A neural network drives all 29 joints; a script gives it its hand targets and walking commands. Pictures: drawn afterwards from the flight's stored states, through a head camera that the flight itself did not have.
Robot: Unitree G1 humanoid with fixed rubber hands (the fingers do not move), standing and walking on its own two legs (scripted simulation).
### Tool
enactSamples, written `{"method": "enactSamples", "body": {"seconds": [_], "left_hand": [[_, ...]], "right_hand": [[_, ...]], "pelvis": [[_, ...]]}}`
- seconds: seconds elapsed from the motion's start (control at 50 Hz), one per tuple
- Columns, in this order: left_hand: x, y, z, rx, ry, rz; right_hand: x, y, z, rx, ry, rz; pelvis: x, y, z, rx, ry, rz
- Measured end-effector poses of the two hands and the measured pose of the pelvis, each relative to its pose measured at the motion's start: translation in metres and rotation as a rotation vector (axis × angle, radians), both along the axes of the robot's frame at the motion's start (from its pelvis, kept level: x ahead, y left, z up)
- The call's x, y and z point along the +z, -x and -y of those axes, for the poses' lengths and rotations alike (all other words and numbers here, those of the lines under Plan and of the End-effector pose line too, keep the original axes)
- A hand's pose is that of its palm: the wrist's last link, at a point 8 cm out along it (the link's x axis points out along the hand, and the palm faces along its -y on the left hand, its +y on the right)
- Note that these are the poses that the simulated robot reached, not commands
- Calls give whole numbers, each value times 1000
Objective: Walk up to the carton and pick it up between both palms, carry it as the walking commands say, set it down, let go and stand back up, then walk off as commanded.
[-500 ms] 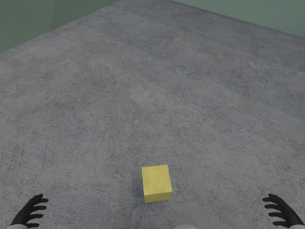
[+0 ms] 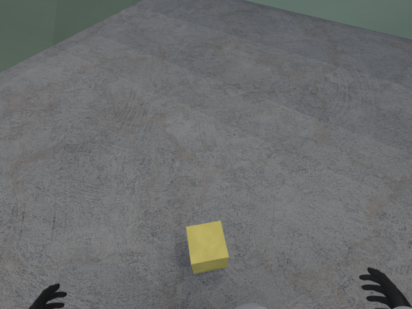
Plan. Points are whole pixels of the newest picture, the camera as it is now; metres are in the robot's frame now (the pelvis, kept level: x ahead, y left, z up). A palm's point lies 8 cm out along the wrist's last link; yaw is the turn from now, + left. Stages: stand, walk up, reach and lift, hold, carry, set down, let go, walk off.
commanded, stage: walk up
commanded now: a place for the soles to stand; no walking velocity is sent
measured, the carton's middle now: (206, 247) +0.44 +0.01 -0.68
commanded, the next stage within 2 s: none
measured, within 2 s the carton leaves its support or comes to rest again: neither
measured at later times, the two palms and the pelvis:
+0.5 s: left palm (48, 302) +0.16 +0.31 -0.08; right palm out of the picture +0.07 -0.36 -0.08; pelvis +0.01 -0.01 +0.01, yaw -4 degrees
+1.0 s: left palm (74, 278) +0.20 +0.27 -0.07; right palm out of the picture +0.10 -0.37 -0.09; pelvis +0.04 -0.04 +0.01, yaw +1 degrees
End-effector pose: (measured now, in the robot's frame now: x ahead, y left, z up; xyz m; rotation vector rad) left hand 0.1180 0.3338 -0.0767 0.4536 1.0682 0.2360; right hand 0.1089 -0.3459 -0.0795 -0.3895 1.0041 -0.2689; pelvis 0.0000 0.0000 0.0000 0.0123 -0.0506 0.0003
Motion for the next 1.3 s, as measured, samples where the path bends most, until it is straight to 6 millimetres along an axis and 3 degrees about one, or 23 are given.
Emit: {"method": "enactSamples", "body": {"seconds": [0.16,0.4,0.58,0.66,0.82,0.92,1.04,1.3], "left_hand": [[2,-17,9,-16,32,12],[-1,-33,15,-30,32,3],[-1,-45,32,-71,29,-10],[-1,-46,47,-54,39,-12],[0,-76,74,-59,103,60],[4,-85,72,-43,100,87],[5,-73,55,13,81,86],[-8,-13,22,141,76,31]], "right_hand": [[0,9,-8,-28,-15,-22],[-2,19,-3,-81,-18,-39],[-9,48,29,-107,31,-97],[-13,55,31,-134,-12,-140],[-11,43,26,-104,-22,-167],[-9,23,26,-73,-10,-148],[-9,5,22,-29,3,-141],[-7,-20,7,72,42,-148]], "pelvis": [[8,-6,-4,-30,-2,-17],[8,-10,-1,-43,0,-20],[1,-19,22,-94,0,-5],[5,-25,31,-88,13,-8],[12,-37,38,-40,14,-22],[12,-38,39,-13,17,-25],[10,-35,36,23,21,-25],[5,-27,26,98,26,-23]]}}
